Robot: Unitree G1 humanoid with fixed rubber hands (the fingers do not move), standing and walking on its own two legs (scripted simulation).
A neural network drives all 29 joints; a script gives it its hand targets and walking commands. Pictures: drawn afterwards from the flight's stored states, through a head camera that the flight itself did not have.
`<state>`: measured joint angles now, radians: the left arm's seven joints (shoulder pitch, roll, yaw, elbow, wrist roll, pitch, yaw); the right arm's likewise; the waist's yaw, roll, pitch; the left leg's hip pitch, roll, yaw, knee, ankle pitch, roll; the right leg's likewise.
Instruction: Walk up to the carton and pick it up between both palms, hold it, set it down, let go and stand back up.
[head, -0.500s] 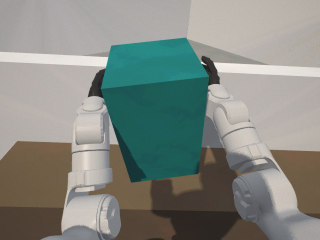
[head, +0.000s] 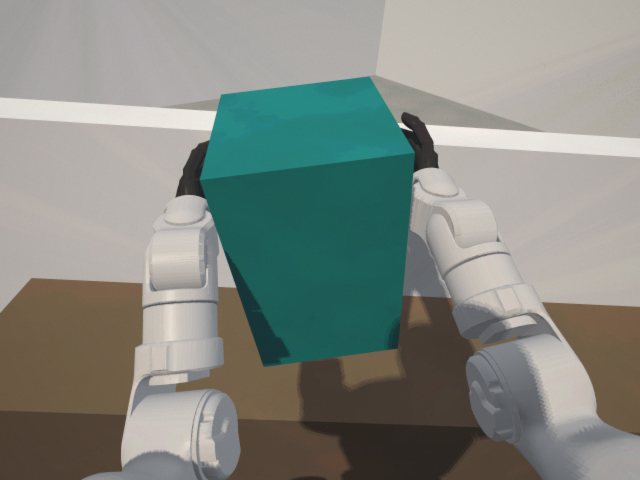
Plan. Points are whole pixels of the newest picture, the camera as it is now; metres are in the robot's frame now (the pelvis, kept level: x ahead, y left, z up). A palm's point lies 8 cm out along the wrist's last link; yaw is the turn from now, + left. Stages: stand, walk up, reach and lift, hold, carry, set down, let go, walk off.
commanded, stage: hold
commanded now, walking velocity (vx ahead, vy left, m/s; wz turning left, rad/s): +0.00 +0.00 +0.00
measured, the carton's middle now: (314, 228) +0.35 +0.00 +0.21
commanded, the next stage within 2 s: none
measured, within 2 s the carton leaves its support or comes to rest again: neither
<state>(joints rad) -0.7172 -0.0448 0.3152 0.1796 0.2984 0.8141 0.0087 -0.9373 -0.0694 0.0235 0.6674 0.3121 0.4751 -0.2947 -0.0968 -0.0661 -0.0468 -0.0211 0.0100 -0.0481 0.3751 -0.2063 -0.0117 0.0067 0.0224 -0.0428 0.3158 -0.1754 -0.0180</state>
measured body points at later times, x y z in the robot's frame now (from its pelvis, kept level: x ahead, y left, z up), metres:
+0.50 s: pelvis +0.00 +0.01 +0.00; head -0.08 +0.04 +0.44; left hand +0.37 +0.15 +0.24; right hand +0.37 -0.12 +0.27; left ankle +0.01 +0.13 -0.75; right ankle +0.01 -0.11 -0.75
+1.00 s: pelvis +0.00 +0.00 +0.00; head -0.07 +0.03 +0.44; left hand +0.38 +0.14 +0.23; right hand +0.38 -0.12 +0.27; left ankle +0.01 +0.13 -0.75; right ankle +0.01 -0.11 -0.75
